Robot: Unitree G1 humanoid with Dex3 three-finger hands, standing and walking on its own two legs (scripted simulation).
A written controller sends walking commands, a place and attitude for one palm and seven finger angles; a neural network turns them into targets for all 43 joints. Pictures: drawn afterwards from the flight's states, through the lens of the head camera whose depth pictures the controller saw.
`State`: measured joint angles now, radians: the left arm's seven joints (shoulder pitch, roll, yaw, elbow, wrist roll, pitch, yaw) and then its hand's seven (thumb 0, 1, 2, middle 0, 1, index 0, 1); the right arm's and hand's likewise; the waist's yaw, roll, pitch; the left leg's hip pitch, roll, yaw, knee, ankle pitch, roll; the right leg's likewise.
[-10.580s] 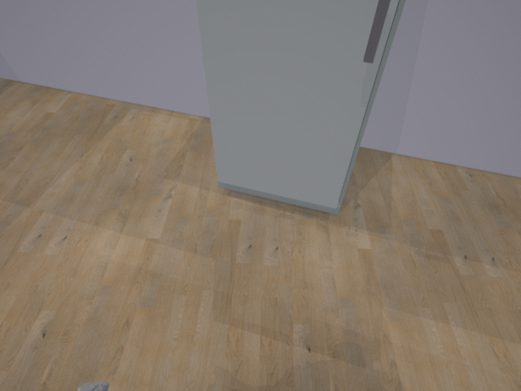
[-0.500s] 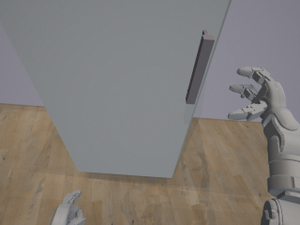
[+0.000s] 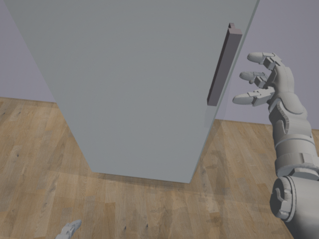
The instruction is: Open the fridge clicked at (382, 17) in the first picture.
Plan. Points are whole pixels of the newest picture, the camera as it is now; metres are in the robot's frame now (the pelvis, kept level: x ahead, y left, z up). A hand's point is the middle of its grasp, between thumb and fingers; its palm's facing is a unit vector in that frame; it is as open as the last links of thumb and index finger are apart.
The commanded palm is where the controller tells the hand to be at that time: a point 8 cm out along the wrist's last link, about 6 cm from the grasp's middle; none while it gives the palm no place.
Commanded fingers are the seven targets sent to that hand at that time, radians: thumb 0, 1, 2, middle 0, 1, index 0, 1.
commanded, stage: move the hooked fingers beside the handle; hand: right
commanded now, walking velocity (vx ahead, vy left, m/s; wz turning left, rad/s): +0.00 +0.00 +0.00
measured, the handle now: (220, 68) +0.53 -0.10 +0.17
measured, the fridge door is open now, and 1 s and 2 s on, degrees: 0 0 0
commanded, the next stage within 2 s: feel for the door with the fingertips in 0.84 s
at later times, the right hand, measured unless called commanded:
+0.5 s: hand (247, 81) +0.47 -0.16 +0.18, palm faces +0.01 +1.00 +0.00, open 14.0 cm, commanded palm +0.45 -0.21 +0.18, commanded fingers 0.00 0.50 -0.30 0.30 1.20 0.30 1.20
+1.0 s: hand (240, 79) +0.48 -0.14 +0.18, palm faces +0.00 +1.00 +0.00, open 14.0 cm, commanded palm +0.45 -0.19 +0.18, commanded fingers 0.00 0.50 -0.30 0.30 1.20 0.30 1.20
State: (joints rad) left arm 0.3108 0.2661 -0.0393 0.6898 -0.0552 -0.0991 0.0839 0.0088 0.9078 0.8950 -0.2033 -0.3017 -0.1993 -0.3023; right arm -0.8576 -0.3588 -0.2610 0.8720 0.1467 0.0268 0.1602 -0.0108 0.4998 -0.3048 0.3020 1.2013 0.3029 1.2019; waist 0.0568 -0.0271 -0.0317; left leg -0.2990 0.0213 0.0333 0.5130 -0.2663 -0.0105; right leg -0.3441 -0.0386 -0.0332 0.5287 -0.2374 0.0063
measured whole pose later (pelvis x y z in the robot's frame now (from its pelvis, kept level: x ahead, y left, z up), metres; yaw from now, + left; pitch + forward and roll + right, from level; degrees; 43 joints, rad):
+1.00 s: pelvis +0.01 +0.00 +0.00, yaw +0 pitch +5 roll +0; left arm 0.34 0.26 -0.03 0.68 -0.05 -0.07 0.06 0.01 0.91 0.89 -0.20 -0.30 -0.20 -0.30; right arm -0.90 -0.33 -0.25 0.95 0.13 -0.05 0.13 -0.01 0.50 -0.30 0.30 1.20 0.30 1.20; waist 0.07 -0.03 -0.05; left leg -0.36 0.02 0.03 0.56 -0.30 -0.01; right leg -0.40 -0.04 -0.03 0.58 -0.27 0.01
